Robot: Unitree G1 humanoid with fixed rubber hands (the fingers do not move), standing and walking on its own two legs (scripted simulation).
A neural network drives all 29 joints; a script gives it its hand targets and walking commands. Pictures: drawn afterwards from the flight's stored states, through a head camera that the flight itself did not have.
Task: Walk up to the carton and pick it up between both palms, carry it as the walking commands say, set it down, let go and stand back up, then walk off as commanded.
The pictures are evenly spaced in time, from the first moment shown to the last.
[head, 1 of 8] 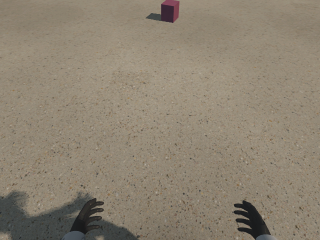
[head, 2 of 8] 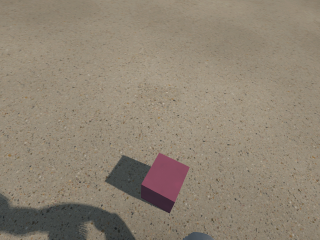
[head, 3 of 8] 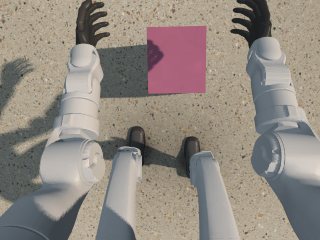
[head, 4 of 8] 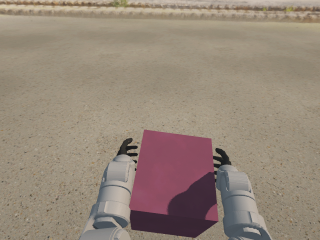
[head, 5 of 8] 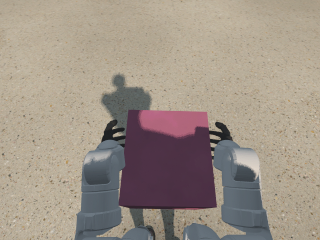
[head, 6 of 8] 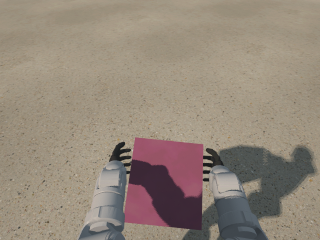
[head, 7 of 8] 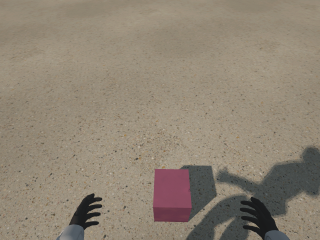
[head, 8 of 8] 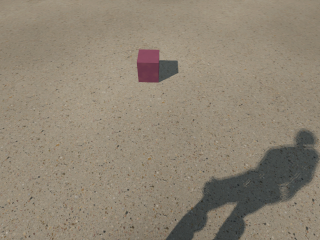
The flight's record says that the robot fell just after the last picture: no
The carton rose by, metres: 0.67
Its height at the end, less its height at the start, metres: +0.00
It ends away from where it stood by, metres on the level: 1.23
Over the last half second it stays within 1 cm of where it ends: yes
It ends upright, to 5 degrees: yes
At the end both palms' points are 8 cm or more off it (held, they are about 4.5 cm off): yes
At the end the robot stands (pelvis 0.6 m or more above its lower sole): yes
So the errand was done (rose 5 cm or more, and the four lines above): yes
